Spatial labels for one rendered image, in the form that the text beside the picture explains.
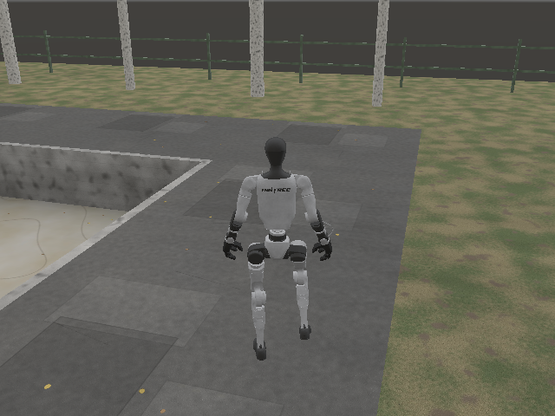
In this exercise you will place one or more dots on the right robot upper arm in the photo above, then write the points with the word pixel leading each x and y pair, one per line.
pixel 303 182

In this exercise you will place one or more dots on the robot right hand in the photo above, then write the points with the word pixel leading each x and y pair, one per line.
pixel 327 248

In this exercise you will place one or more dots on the robot left hand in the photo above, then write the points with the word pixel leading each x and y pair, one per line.
pixel 227 247

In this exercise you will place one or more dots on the robot right forearm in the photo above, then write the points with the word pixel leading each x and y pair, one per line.
pixel 320 231

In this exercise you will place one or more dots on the left robot upper arm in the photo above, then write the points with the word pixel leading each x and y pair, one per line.
pixel 244 197

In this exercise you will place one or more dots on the left robot thigh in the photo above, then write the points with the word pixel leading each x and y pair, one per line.
pixel 256 255

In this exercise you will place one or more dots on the robot left forearm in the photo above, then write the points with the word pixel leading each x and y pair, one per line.
pixel 233 230

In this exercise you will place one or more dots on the right robot shin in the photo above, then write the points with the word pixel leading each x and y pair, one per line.
pixel 303 300

